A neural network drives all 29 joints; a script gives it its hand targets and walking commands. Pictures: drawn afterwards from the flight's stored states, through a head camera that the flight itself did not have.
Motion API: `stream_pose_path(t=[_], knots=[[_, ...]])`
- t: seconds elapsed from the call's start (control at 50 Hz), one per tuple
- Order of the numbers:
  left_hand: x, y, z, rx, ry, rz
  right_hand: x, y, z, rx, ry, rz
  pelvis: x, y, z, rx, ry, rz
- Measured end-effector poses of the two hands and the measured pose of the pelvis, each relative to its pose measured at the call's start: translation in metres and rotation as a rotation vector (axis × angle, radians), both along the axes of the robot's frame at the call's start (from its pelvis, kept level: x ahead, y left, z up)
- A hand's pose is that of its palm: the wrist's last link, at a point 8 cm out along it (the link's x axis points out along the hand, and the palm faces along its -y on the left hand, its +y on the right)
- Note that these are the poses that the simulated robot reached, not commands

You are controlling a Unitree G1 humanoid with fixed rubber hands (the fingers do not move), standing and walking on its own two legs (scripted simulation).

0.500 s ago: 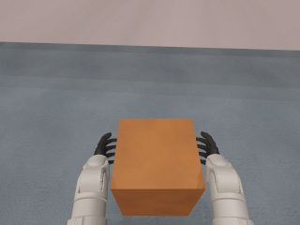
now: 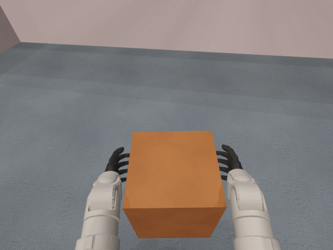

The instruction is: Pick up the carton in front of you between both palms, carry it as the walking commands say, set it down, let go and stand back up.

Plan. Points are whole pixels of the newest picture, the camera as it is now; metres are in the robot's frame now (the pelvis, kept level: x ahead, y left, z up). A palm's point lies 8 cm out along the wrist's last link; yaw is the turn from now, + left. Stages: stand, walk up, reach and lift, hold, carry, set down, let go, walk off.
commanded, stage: hold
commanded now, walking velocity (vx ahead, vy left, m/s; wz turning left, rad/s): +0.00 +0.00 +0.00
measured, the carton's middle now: (173, 187) +0.30 +0.00 -0.05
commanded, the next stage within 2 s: set down in 0.04 s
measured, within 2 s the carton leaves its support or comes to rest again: neither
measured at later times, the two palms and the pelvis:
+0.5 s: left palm (122, 176) +0.34 +0.15 -0.05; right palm (223, 175) +0.34 -0.15 -0.05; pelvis -0.02 -0.01 -0.03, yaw +1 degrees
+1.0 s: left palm (133, 188) +0.40 +0.15 -0.23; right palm (213, 190) +0.38 -0.14 -0.23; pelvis -0.03 +0.02 -0.15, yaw +2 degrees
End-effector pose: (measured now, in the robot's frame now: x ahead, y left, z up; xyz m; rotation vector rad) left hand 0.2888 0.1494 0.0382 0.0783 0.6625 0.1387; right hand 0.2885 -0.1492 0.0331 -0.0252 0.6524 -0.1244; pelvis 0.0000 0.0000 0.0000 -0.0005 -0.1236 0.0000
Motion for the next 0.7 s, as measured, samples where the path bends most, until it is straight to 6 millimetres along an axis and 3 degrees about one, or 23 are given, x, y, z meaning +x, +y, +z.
stream_pose_path(t=[0.2,0.36,0.44,0.54,0.64,0.7], knots=[[0.008,-0.008,0.0,-0.007,0.007,0.025,0.014,-0.008,0.0,0.032,0.005,-0.002,-0.001,-0.013,-0.002,0.001,0.008,0.012],[0.032,-0.005,-0.024,-0.009,0.033,0.03,0.039,-0.004,-0.024,0.077,0.031,-0.034,-0.007,-0.016,-0.012,-0.005,0.062,0.029],[0.043,-0.001,-0.054,0.009,0.054,0.014,0.048,0.0,-0.056,0.06,0.051,-0.026,-0.012,-0.013,-0.021,-0.002,0.15,0.024],[0.054,0.002,-0.11,0.02,0.056,-0.01,0.052,0.003,-0.113,0.032,0.051,-0.023,-0.021,-0.007,-0.037,0.006,0.312,0.013],[0.063,0.005,-0.17,0.0,0.039,-0.017,0.055,0.005,-0.173,0.03,0.033,-0.041,-0.03,0.001,-0.061,0.014,0.492,0.013],[0.071,0.006,-0.196,-0.023,0.013,-0.011,0.061,0.006,-0.198,0.037,0.006,-0.053,-0.032,0.007,-0.08,0.016,0.591,0.019]])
